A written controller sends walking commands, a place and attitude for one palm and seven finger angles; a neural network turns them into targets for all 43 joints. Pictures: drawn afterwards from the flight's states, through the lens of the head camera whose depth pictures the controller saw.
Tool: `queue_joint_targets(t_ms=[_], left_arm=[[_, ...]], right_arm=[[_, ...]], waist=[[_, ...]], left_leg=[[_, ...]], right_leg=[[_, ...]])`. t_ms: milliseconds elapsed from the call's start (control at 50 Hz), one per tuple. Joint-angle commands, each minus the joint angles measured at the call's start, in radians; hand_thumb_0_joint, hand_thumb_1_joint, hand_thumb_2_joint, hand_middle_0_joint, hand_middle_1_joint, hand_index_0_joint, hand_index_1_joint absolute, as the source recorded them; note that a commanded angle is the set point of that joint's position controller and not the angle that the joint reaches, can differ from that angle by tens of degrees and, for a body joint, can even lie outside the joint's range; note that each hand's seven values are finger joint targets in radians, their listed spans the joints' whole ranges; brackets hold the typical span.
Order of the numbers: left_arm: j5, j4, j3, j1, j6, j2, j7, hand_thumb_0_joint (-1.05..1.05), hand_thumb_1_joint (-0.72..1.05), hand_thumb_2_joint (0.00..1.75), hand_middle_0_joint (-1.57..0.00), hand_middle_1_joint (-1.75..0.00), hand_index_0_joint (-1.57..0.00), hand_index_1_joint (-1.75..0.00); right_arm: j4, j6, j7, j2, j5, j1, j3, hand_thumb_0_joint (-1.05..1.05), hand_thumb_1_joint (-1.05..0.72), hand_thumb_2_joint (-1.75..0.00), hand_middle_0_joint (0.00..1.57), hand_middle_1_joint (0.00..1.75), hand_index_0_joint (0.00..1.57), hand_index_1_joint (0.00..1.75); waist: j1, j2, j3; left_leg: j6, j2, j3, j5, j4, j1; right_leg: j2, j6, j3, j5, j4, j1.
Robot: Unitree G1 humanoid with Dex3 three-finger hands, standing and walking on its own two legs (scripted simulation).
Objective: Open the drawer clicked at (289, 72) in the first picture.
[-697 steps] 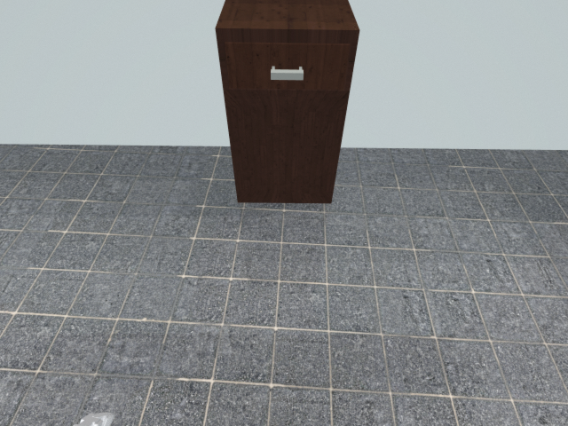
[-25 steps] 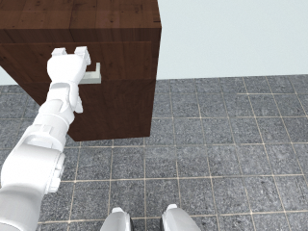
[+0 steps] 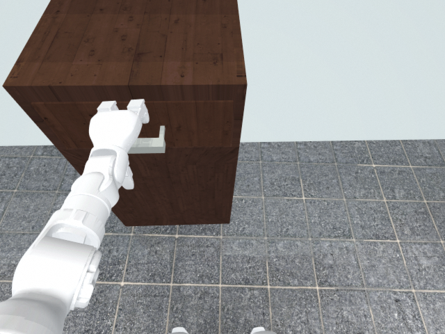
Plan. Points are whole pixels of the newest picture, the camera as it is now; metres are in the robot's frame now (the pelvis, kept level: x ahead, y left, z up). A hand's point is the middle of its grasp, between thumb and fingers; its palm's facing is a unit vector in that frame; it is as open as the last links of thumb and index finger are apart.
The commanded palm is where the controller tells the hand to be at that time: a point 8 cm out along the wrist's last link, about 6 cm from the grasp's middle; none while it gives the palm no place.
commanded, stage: re-aim the fingers above the handle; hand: left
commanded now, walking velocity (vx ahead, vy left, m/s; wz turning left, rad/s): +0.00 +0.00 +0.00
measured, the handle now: (140, 138) +0.54 +0.16 -0.04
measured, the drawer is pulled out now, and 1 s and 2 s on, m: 0.00 0.00 0.00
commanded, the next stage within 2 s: lower the fingers behind the handle in 2.00 s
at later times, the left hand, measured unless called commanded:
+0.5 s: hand (129, 145) +0.47 +0.16 +0.02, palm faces -0.05 -0.02 -1.00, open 13.9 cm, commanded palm +0.46 +0.17 +0.07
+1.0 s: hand (131, 141) +0.49 +0.16 +0.02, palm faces -0.06 -0.03 -1.00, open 13.8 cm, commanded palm +0.47 +0.16 +0.07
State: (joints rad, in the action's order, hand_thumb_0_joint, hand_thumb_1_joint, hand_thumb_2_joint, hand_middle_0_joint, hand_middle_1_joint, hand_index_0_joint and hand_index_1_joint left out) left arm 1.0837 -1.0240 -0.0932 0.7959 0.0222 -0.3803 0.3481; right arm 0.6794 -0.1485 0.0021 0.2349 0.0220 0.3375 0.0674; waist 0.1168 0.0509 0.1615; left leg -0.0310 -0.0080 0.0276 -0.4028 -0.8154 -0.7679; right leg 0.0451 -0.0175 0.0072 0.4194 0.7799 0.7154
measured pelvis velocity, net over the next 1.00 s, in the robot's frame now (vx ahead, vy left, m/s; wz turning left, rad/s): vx -0.02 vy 0.00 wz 0.00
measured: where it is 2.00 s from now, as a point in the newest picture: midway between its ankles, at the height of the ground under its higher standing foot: outside the picture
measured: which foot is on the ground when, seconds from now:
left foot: down 0.00-1.00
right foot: down 0.00-1.00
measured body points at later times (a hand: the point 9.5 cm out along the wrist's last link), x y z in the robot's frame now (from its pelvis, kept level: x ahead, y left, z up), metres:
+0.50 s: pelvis -0.02 -0.01 +0.00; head +0.07 -0.02 +0.44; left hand +0.47 +0.16 +0.08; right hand -0.02 -0.28 -0.14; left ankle -0.02 +0.10 -0.70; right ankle -0.04 -0.11 -0.70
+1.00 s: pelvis -0.02 +0.00 -0.01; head +0.09 +0.00 +0.43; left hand +0.48 +0.16 +0.07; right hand -0.04 -0.27 -0.13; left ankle -0.02 +0.10 -0.70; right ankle -0.04 -0.11 -0.70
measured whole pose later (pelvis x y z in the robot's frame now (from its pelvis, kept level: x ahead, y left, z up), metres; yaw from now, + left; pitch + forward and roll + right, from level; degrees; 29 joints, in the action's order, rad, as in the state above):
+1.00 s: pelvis -0.02 +0.00 -0.01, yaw +0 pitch +22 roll -1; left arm 1.09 -1.15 -0.09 0.93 0.00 -0.42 0.35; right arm 0.71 -0.10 0.02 0.24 0.02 0.38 0.05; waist 0.16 0.06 0.16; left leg -0.03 -0.01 0.02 -0.39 -0.86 -0.86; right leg 0.05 -0.02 0.00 0.41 0.83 0.81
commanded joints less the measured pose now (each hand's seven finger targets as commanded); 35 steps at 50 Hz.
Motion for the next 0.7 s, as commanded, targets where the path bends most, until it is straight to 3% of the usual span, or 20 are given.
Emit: queue_joint_targets(t_ms=[0, 40, 60, 80, 160, 200, 220, 320, 340, 380, 440, 500, 580, 680], left_arm=[[0.01, 0.243, 0.044, 0.469, 0.003, -0.179, 0.066, 0.0, -0.5, 0.3, -0.3, -1.2, -0.3, -1.2], [0.002, 0.23, 0.024, 0.47, -0.009, -0.145, 0.069, 0.0, -0.5, 0.3, -0.3, -1.2, -0.3, -1.2], [0.003, 0.199, -0.002, 0.473, -0.023, -0.12, 0.068, 0.0, -0.5, 0.3, -0.3, -1.2, -0.3, -1.2], [0.004, 0.173, 0.005, 0.486, -0.034, -0.133, 0.067, 0.0, -0.5, 0.3, -0.3, -1.2, -0.3, -1.2], [0.002, 0.186, 0.005, 0.532, -0.041, -0.148, 0.056, 0.0, -0.5, 0.3, -0.3, -1.2, -0.3, -1.2], [0.001, 0.146, 0.006, 0.518, -0.042, -0.147, 0.051, 0.0, -0.5, 0.3, -0.3, -1.2, -0.3, -1.2], [0.005, 0.136, 0.03, 0.515, -0.042, -0.179, 0.051, 0.0, -0.5, 0.3, -0.3, -1.2, -0.3, -1.2], [0.01, 0.083, 0.037, 0.512, -0.046, -0.204, 0.052, 0.0, -0.5, 0.3, -0.3, -1.2, -0.3, -1.2], [0.009, 0.083, 0.075, 0.517, -0.041, -0.25, 0.051, 0.0, -0.5, 0.3, -0.3, -1.2, -0.3, -1.2], [0.015, 0.088, 0.059, 0.504, -0.035, -0.238, 0.047, 0.0, -0.5, 0.3, -0.3, -1.2, -0.3, -1.2], [0.007, 0.092, 0.041, 0.509, -0.027, -0.209, 0.045, 0.0, -0.5, 0.3, -0.3, -1.2, -0.3, -1.2], [0.009, 0.09, 0.048, 0.546, -0.021, -0.237, 0.046, 0.0, -0.5, 0.3, -0.3, -1.2, -0.3, -1.2], [0.012, 0.096, 0.061, 0.573, -0.006, -0.261, 0.055, 0.0, -0.5, 0.3, -0.3, -1.2, -0.3, -1.2], [0.015, 0.055, 0.053, 0.598, -0.02, -0.26, 0.066, 0.0, -0.5, 0.3, -0.3, -1.2, -0.3, -1.2]], right_arm=[[-0.034, 0.006, 0.003, 0.155, 0.011, 0.144, 0.065, 0.0, -0.9, -0.9, 0.2, 0.3, 0.2, 0.3], [-0.035, 0.005, -0.001, 0.151, 0.01, 0.137, 0.066, 0.0, -0.9, -0.9, 0.2, 0.3, 0.2, 0.3], [-0.029, 0.004, -0.002, 0.152, 0.007, 0.137, 0.066, 0.0, -0.9, -0.9, 0.2, 0.3, 0.2, 0.3], [-0.023, 0.001, 0.0, 0.156, 0.003, 0.136, 0.065, 0.0, -0.9, -0.9, 0.2, 0.3, 0.2, 0.3], [-0.029, 0.003, 0.008, 0.155, 0.003, 0.131, 0.06, 0.0, -0.9, -0.9, 0.2, 0.3, 0.2, 0.3], [-0.03, 0.004, 0.011, 0.154, 0.001, 0.128, 0.055, 0.0, -0.9, -0.9, 0.2, 0.3, 0.2, 0.3], [-0.03, 0.006, 0.014, 0.156, -0.001, 0.128, 0.053, 0.0, -0.9, -0.9, 0.2, 0.3, 0.2, 0.3], [-0.043, 0.019, 0.023, 0.157, -0.005, 0.127, 0.043, 0.0, -0.9, -0.9, 0.2, 0.3, 0.2, 0.3], [-0.043, 0.022, 0.025, 0.159, -0.006, 0.128, 0.042, 0.0, -0.9, -0.9, 0.2, 0.3, 0.2, 0.3], [-0.048, 0.026, 0.026, 0.157, -0.008, 0.134, 0.042, 0.0, -0.9, -0.9, 0.2, 0.3, 0.2, 0.3], [-0.05, 0.036, 0.026, 0.155, -0.007, 0.139, 0.044, 0.0, -0.9, -0.9, 0.2, 0.3, 0.2, 0.3], [-0.04, 0.044, 0.03, 0.163, -0.009, 0.151, 0.045, 0.0, -0.9, -0.9, 0.2, 0.3, 0.2, 0.3], [-0.025, 0.054, 0.032, 0.167, -0.008, 0.162, 0.046, 0.0, -0.9, -0.9, 0.2, 0.3, 0.2, 0.3], [-0.012, 0.062, 0.033, 0.172, -0.005, 0.174, 0.045, 0.0, -0.9, -0.9, 0.2, 0.3, 0.2, 0.3]], waist=[[0.02, 0.052, 0.476], [0.027, 0.033, 0.468], [0.041, 0.026, 0.431], [0.048, -0.008, 0.406], [0.043, 0.014, 0.44], [0.045, -0.008, 0.403], [0.041, -0.019, 0.399], [0.041, -0.034, 0.375], [0.033, -0.044, 0.392], [0.026, -0.01, 0.402], [0.036, -0.029, 0.406], [0.05, -0.036, 0.385], [0.052, 0.0, 0.393], [0.066, 0.005, 0.4]], left_leg=[[-0.006, 0.009, -0.018, 0.667, -0.015, 0.416], [-0.007, 0.012, -0.018, 0.662, -0.016, 0.412], [-0.007, 0.011, -0.02, 0.614, -0.008, 0.403], [-0.008, 0.012, -0.019, 0.567, -0.002, 0.379], [-0.011, 0.02, -0.017, 0.541, 0.006, 0.382], [-0.013, 0.022, -0.012, 0.489, 0.014, 0.346], [-0.015, 0.023, -0.011, 0.474, 0.015, 0.329], [-0.02, 0.03, 0.001, 0.389, 0.026, 0.262], [-0.02, 0.029, 0.0, 0.393, 0.023, 0.251], [-0.018, 0.03, 0.004, 0.39, 0.023, 0.254], [-0.02, 0.029, 0.002, 0.387, 0.022, 0.257], [-0.023, 0.028, 0.001, 0.339, 0.023, 0.237], [-0.022, 0.026, -0.006, 0.329, 0.02, 0.246], [-0.023, 0.025, -0.009, 0.32, 0.011, 0.241]], right_leg=[[0.024, -0.014, -0.02, -0.56, -0.038, -0.121], [0.024, -0.014, -0.022, -0.553, -0.042, -0.12], [0.026, -0.014, -0.025, -0.523, -0.05, -0.1], [0.025, -0.013, -0.025, -0.5, -0.055, -0.097], [0.021, -0.015, -0.016, -0.5, -0.057, -0.123], [0.021, -0.015, -0.018, -0.471, -0.065, -0.124], [0.019, -0.014, -0.014, -0.468, -0.065, -0.129], [0.015, -0.012, -0.004, -0.427, -0.076, -0.145], [0.012, -0.012, -0.001, -0.435, -0.07, -0.165], [0.014, -0.013, 0.0, -0.431, -0.066, -0.157], [0.016, -0.011, 0.0, -0.424, -0.072, -0.155], [0.015, -0.007, 0.006, -0.385, -0.081, -0.134], [0.017, -0.011, 0.002, -0.349, -0.076, -0.103], [0.019, -0.011, -0.003, -0.328, -0.072, -0.073]])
